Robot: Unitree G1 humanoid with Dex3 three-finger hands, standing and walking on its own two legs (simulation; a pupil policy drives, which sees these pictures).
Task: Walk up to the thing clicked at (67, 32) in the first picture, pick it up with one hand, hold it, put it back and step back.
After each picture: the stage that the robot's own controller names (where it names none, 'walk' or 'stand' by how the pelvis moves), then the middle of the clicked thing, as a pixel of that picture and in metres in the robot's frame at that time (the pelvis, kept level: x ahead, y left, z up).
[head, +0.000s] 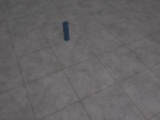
stand; (66, 31) +1.54 +0.20 -0.66
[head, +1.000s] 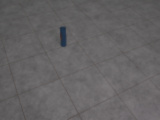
walk; (63, 37) +1.41 +0.16 -0.65
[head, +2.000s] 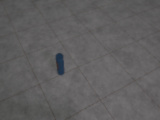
walk; (60, 64) +0.92 +0.16 -0.64
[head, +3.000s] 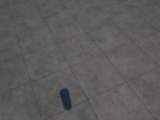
walk; (66, 99) +0.60 +0.18 -0.63
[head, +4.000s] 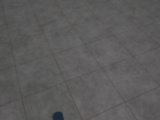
stand; out of the picture +0.43 +0.18 -0.64
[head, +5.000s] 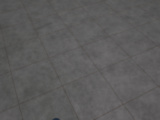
stand; out of the picture +0.39 +0.20 -0.65
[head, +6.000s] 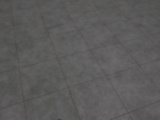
stand; out of the picture +0.39 +0.16 -0.65
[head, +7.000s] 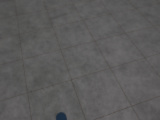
stand; out of the picture +0.39 +0.15 -0.65
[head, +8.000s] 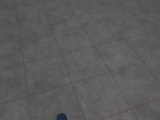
stand; out of the picture +0.41 +0.16 -0.64
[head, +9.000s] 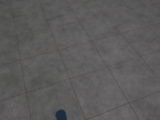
stand; out of the picture +0.42 +0.16 -0.65
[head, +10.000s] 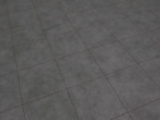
stand; out of the picture +0.37 +0.19 -0.65
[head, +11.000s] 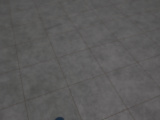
stand; out of the picture +0.41 +0.17 -0.66
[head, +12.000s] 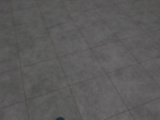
stand; out of the picture +0.40 +0.17 -0.66
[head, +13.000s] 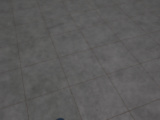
stand; out of the picture +0.40 +0.17 -0.66
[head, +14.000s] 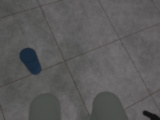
go down; (32, 63) +0.47 +0.21 -0.36
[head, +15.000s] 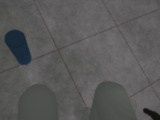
go down; (20, 50) +0.48 +0.24 -0.27
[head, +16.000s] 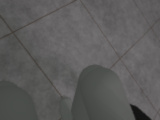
close in; out of the picture +0.46 +0.29 -0.17
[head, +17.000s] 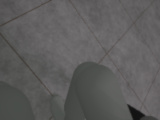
close; out of the picture +0.46 +0.30 -0.16
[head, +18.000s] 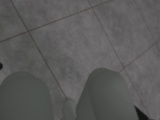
lift; out of the picture +0.37 +0.26 -0.14
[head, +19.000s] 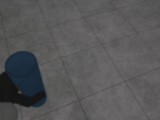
lift; (31, 84) +0.32 +0.17 +0.04
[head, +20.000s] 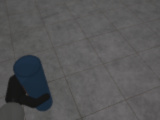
hold; (37, 88) +0.32 +0.16 +0.04
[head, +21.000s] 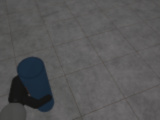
crouch; (39, 89) +0.32 +0.16 +0.03
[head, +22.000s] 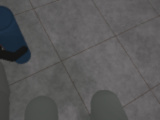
crouch; (12, 41) +0.47 +0.20 -0.04
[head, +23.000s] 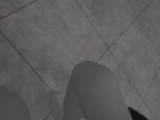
lower; out of the picture +0.45 +0.30 -0.17
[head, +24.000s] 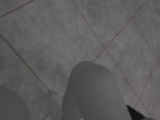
lower; out of the picture +0.46 +0.31 -0.17
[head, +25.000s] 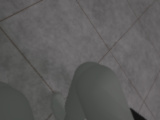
lower; out of the picture +0.44 +0.31 -0.17
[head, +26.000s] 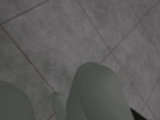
lower; out of the picture +0.43 +0.30 -0.17
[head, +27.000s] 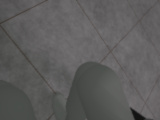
loosen; out of the picture +0.44 +0.29 -0.17
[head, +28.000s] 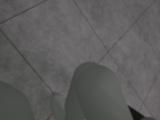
withdraw; out of the picture +0.44 +0.29 -0.17
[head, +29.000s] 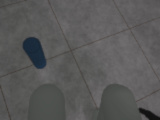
walk; (36, 55) +0.48 +0.22 -0.28
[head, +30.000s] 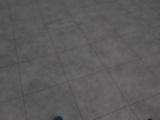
stand; out of the picture +0.40 +0.16 -0.59
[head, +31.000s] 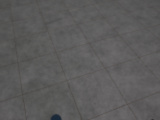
stand; out of the picture +0.41 +0.18 -0.60
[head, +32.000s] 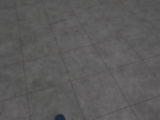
stand; out of the picture +0.41 +0.17 -0.63
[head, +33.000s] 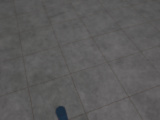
walk; (62, 116) +0.44 +0.17 -0.65
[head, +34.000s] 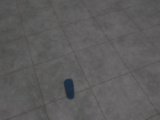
walk; (69, 89) +0.57 +0.12 -0.63
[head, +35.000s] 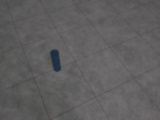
walk; (56, 61) +0.85 +0.22 -0.63
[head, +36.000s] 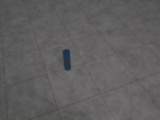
stand; (67, 60) +1.06 +0.18 -0.64
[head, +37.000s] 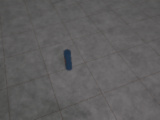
stand; (68, 60) +1.04 +0.18 -0.66
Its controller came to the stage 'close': yes
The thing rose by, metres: 0.68
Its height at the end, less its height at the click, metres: +0.00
